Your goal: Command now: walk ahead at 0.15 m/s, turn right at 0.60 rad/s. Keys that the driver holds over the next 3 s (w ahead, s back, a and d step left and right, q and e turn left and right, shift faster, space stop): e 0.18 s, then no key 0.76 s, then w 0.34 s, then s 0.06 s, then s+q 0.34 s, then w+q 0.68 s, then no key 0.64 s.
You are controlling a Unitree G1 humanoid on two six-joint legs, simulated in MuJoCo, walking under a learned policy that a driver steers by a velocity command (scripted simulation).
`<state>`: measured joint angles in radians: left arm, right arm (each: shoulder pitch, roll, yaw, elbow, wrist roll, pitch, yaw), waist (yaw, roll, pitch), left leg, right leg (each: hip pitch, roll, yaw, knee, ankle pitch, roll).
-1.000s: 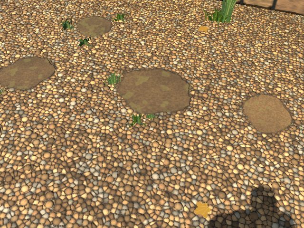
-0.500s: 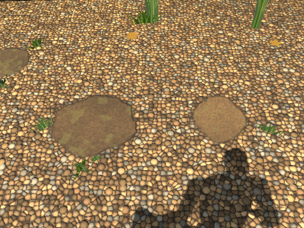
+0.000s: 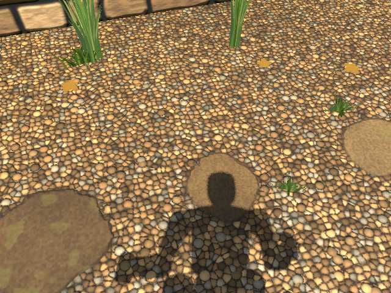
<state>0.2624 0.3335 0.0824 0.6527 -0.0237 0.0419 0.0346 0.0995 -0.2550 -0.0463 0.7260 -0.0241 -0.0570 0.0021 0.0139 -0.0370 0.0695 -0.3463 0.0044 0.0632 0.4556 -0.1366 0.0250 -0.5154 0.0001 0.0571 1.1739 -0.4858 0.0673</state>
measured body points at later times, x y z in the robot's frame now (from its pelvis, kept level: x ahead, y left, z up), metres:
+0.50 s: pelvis +0.06 -0.04 +0.01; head +0.09 -0.07 +0.45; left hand +0.29 +0.18 -0.07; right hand +0.13 -0.35 -0.12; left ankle +0.08 +0.11 -0.68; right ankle +0.07 -0.14 -0.74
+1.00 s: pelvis +0.08 -0.02 +0.00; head +0.08 -0.02 +0.45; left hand +0.23 +0.22 -0.12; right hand +0.12 -0.29 -0.13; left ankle +0.09 +0.10 -0.74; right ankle +0.07 -0.14 -0.74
